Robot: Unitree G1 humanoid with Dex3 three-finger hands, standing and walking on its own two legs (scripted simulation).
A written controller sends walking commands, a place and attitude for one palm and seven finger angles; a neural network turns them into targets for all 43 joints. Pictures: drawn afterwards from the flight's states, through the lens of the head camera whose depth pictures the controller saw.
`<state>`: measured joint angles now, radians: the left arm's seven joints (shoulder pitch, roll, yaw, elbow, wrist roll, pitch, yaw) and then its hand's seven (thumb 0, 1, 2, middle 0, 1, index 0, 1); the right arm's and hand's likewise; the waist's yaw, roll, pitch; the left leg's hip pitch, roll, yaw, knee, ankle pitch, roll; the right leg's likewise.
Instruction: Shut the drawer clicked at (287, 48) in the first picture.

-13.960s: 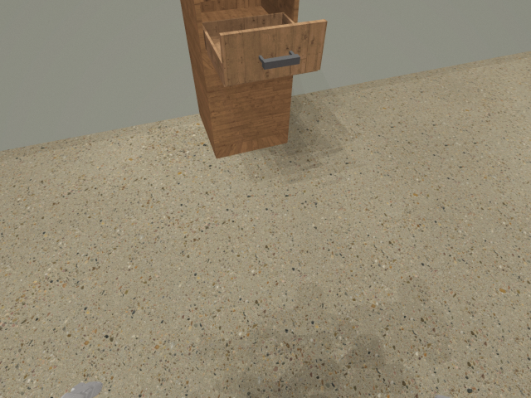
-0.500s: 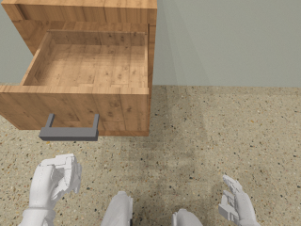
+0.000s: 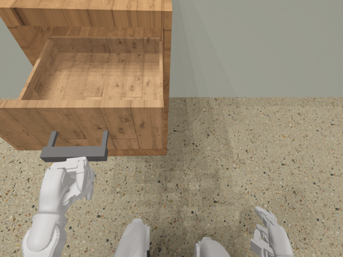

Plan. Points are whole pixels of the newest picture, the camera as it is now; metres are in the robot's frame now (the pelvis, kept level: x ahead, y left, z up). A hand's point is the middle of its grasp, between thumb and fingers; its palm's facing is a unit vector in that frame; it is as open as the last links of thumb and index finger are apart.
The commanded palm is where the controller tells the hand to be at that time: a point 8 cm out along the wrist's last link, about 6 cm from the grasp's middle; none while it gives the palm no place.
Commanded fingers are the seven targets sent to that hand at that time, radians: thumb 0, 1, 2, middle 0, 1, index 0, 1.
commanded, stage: push the drawer shut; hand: left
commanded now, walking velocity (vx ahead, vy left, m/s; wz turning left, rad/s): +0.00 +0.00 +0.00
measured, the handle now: (77, 144) +0.35 +0.23 +0.04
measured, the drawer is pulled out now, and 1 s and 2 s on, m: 0.27 0.16 0.04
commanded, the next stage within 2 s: none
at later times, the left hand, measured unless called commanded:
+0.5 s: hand (92, 162) +0.31 +0.19 +0.04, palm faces +0.05 -1.00 -0.06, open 2.9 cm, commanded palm +0.31 +0.24 +0.05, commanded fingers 0.00 0.90 0.90 -1.40 -1.60 -1.40 -1.60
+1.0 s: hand (99, 131) +0.39 +0.19 +0.04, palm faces +0.07 -1.00 -0.05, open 3.0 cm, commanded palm +0.37 +0.24 +0.05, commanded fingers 0.00 0.90 0.90 -1.40 -1.60 -1.40 -1.60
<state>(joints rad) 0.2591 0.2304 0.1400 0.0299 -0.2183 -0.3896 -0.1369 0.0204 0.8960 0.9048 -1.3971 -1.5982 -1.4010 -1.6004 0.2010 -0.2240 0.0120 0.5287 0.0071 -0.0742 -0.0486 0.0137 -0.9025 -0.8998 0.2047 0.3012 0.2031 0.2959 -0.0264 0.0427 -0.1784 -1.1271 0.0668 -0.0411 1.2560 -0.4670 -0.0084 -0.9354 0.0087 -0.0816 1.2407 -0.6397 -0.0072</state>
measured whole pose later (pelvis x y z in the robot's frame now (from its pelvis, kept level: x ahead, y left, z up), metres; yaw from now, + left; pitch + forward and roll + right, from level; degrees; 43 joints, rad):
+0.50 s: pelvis -0.01 +0.00 +0.00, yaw +0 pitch +19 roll -3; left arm -0.04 0.25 0.17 0.31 -0.20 -0.42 -0.15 -0.03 0.82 0.94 -1.40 -1.60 -1.40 -1.60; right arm 0.19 -0.24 0.02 0.60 0.01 -0.08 -0.06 0.01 -0.90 -0.90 0.20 0.30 0.20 0.30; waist -0.02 0.04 -0.16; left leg -1.13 0.06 -0.04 1.24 -0.44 -0.01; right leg -0.95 0.00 -0.08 1.23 -0.62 -0.01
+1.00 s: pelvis +0.00 +0.00 +0.01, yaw -1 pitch +21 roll -3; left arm -0.34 0.29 0.26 0.62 -0.16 -0.43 -0.14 -0.02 0.85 0.93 -1.40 -1.60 -1.40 -1.60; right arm 0.26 -0.25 0.01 0.63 0.01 -0.02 -0.04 0.01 -0.90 -0.90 0.20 0.30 0.20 0.30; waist -0.06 0.03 -0.15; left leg -1.13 0.07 -0.02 1.20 -0.43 0.00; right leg -0.96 0.01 -0.06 1.20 -0.60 0.00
